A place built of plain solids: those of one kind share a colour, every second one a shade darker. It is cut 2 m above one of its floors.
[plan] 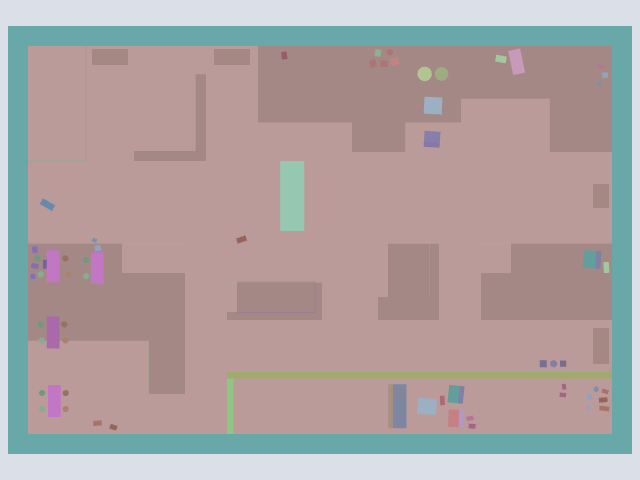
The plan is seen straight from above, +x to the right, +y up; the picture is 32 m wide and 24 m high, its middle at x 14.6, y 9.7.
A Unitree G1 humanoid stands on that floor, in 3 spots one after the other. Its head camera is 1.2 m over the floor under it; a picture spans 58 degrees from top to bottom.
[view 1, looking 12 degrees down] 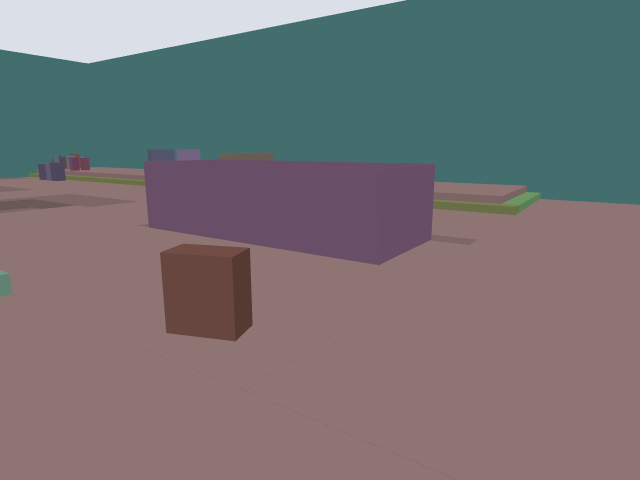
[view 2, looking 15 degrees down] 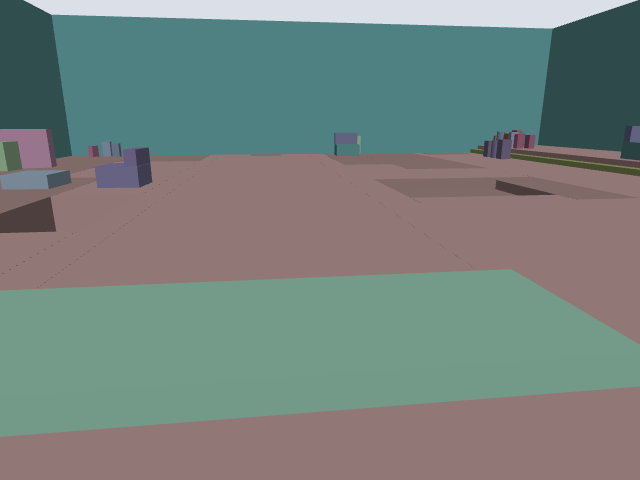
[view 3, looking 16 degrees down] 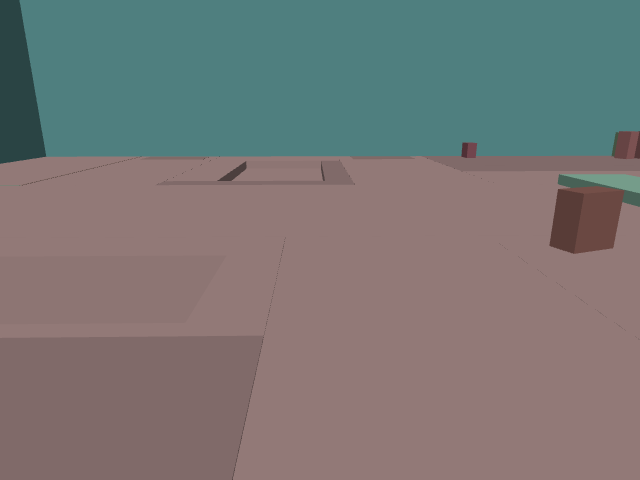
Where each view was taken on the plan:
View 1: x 8.53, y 11.58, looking -56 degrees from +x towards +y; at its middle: rail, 4.89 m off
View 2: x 11.01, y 11.90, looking -7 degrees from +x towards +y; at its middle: floor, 4.64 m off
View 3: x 8.13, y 5.83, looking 89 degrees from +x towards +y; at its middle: floor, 4.35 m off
